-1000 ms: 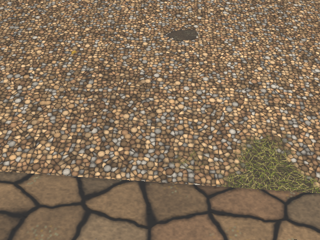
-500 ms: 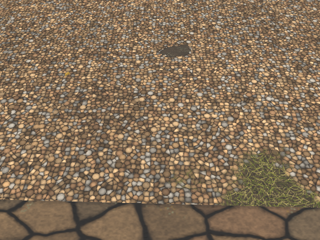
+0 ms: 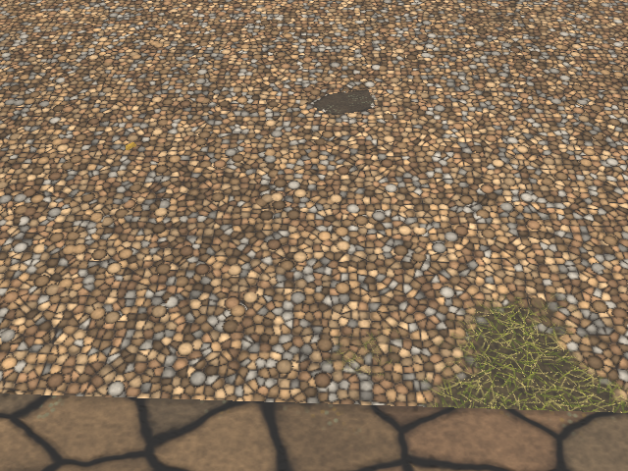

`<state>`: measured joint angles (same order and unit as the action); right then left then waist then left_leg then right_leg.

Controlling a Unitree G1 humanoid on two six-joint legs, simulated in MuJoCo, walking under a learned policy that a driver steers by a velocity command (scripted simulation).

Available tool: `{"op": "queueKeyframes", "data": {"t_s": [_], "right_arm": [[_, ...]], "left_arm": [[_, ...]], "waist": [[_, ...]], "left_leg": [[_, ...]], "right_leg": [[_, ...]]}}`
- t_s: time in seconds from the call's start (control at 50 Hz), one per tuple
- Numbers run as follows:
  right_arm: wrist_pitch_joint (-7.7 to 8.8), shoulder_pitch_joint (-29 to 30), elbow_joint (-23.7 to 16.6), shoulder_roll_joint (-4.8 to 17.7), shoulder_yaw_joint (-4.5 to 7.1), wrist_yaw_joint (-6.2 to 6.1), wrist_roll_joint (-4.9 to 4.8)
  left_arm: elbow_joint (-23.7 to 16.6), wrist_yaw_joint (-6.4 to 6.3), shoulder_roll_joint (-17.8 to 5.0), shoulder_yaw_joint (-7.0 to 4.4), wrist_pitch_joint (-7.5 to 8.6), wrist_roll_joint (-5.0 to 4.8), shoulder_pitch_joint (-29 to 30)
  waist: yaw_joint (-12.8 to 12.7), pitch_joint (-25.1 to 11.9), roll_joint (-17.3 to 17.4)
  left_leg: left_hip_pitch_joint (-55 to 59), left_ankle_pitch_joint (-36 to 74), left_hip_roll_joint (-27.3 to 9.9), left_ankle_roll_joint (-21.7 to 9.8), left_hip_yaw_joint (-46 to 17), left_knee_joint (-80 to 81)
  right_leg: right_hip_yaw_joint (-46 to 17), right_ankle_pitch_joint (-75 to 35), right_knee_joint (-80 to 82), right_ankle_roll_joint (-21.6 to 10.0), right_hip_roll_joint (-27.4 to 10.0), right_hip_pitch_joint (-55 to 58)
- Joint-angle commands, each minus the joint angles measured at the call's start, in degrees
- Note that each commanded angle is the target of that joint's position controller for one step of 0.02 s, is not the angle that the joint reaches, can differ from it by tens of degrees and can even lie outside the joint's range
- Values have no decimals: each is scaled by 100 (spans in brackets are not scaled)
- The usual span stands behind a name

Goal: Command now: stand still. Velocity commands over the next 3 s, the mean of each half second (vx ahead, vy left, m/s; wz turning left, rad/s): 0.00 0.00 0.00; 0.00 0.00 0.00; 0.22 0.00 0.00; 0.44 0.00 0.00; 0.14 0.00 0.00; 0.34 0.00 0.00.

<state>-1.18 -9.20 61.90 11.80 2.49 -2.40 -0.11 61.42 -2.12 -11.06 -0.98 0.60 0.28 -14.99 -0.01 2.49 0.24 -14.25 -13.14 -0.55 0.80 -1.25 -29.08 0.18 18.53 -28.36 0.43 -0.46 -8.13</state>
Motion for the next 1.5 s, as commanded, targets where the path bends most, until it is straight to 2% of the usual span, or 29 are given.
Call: {"op": "queueKeyframes", "data": {"t_s": [0.02,0.42,1.08,1.1,1.14,1.16,1.18,1.22,1.24,1.26,1.28,1.3,1.32,1.34,1.36,1.38,1.4,1.42,1.44,1.46,1.48,1.5], "right_arm": [[41,-61,-91,556,77,-17,1],[58,-349,179,433,-23,-28,-7],[77,-684,175,334,-75,-44,-25],[73,-787,230,271,-90,-45,-21],[73,-838,234,354,-41,-59,-80],[114,-754,174,368,-29,-53,-80],[193,-623,87,302,-38,-28,-85],[408,-374,-81,64,-80,74,-112],[499,-264,-162,56,-85,128,-124],[577,-298,-205,69,-78,175,-156],[637,-476,-193,45,-78,206,-201],[677,-921,-40,75,-43,220,-225],[682,-1467,205,181,32,220,-191],[685,-2271,407,538,174,211,-145],[711,-3113,471,1351,376,247,-176],[801,-2998,427,1059,242,283,-34],[863,-2370,241,718,131,274,-37],[876,-1955,87,520,58,297,-43],[849,-1728,6,473,15,326,-42],[808,-1717,-7,326,-45,332,-29],[750,-1863,24,219,-86,313,-12],[709,-2024,50,235,-98,277,-3]], "left_arm": [[-63,-21,-528,-77,34,0,-328],[117,-32,-357,-19,40,-16,-745],[129,-40,-225,-2,49,-35,-1119],[191,-45,-174,6,41,-37,-1239],[138,-84,-380,-69,15,-101,-1209],[73,-98,-459,-99,27,-126,-1198],[46,-95,-536,-127,72,-157,-1303],[64,-59,-859,-252,191,-210,-1593],[21,-44,-955,-299,229,-215,-1517],[-70,-24,-910,-292,265,-190,-1328],[-162,6,-863,-279,290,-208,-1069],[-260,37,-790,-257,283,-242,-778],[-338,59,-758,-249,281,-247,-635],[-475,81,-651,-208,335,-215,-373],[-702,62,-265,-114,447,-194,-379],[-779,75,-267,-107,560,-280,-302],[-821,129,-382,-132,624,-359,-227],[-787,175,-408,-138,662,-332,-205],[-784,187,-502,-197,693,-265,-147],[-800,203,-670,-284,688,-206,-42],[-797,242,-654,-313,657,-200,-25],[-807,279,-518,-300,610,-204,25]], "waist": [[6,-10,-37],[14,96,-26],[8,134,-34],[6,-5,-53],[-5,259,-233],[-42,531,-294],[-117,722,-412],[-250,845,-1014],[-242,969,-1113],[-125,1026,-1054],[57,1058,-1046],[317,969,-907],[493,772,-660],[799,455,122],[973,-57,1776],[785,-110,1471],[484,354,785],[342,405,450],[225,452,239],[187,437,280],[184,358,393],[184,319,428]], "left_leg": [[464,879,-81,-184,-53,366],[345,670,-63,-176,-42,429],[311,819,-53,-178,-24,368],[371,235,24,-184,59,355],[-54,-1713,271,-270,291,66],[-428,-2246,269,-332,275,-49],[-746,-2268,235,-371,264,-248],[-1346,-1323,259,-338,541,-1222],[-1457,-1089,60,-422,409,-1635],[-1448,-1192,-52,-527,334,-1659],[-1126,-1309,-86,-621,350,-1148],[-260,-1113,27,-668,483,-327],[681,-689,209,-603,539,68],[1620,-677,-357,-753,-492,572],[2537,-1195,-1677,-1494,-2954,1622],[2356,-1609,-2268,-1898,-4372,2082],[2095,-1425,-2237,-1763,-3798,1972],[1916,-1102,-1912,-1544,-2926,1959],[1793,-553,-1652,-1348,-2252,2017],[1709,177,-1385,-1153,-1642,2051],[1686,681,-1203,-1049,-1229,2065],[1675,1089,-1129,-1037,-986,2068]], "right_leg": [[-65,-712,638,-70,-92,-642],[-29,-539,692,-79,-57,-725],[-14,-688,643,-83,-49,-738],[35,-121,678,-108,1,-682],[-113,1694,711,-352,-16,-920],[-365,2404,842,-508,-185,-1090],[-749,2769,1022,-683,-449,-1108],[-1973,3100,1630,-1155,-1322,-687],[-2474,2985,1842,-1372,-1718,-788],[-2545,2722,1865,-1414,-1815,-868],[-2283,2382,1709,-1292,-1707,-997],[-1748,2005,1400,-1051,-1373,-1313],[-1204,1380,870,-837,-951,-1656],[-495,216,-652,-550,-434,-2224],[332,419,-2756,-202,284,-3272],[-409,1132,-4106,-294,233,-3804],[-621,747,-4705,-463,-121,-4230],[-584,187,-4734,-571,-353,-4244],[-497,-271,-4398,-608,-526,-4193],[-379,-553,-4046,-591,-638,-3979],[-252,-705,-3822,-543,-660,-3794],[-131,-790,-3646,-471,-659,-3745]]}}
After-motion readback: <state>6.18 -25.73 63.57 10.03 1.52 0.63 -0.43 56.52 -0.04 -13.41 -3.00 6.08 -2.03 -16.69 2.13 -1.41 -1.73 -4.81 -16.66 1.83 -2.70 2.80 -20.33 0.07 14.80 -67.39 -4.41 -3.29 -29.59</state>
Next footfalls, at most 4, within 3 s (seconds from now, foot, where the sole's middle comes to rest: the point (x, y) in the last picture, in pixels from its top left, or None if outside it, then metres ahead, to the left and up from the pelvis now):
1.80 right None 0.46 -0.12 -0.77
2.26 left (285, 404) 0.66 0.10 -0.77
2.46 right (396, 460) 0.53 -0.14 -0.77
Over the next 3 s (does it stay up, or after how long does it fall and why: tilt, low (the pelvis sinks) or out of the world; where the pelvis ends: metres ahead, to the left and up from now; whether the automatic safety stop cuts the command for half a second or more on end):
stays up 0.69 0.01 0.01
